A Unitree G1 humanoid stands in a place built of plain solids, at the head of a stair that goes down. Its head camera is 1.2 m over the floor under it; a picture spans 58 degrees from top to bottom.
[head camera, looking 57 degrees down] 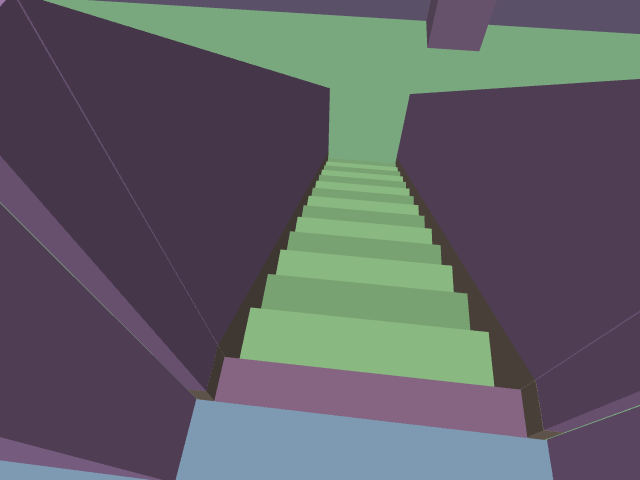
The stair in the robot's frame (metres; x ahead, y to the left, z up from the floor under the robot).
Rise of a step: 0.19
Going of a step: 0.24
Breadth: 0.82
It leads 6 degrees to the right of straight ahead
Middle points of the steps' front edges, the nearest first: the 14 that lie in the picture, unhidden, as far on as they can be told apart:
0.34 -0.14 0.00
0.58 -0.16 -0.19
0.81 -0.19 -0.38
1.05 -0.22 -0.57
1.28 -0.24 -0.75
1.52 -0.27 -0.94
1.75 -0.29 -1.13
1.99 -0.32 -1.32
2.23 -0.35 -1.51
2.46 -0.37 -1.70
2.70 -0.40 -1.89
2.93 -0.42 -2.08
3.17 -0.45 -2.27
3.40 -0.48 -2.45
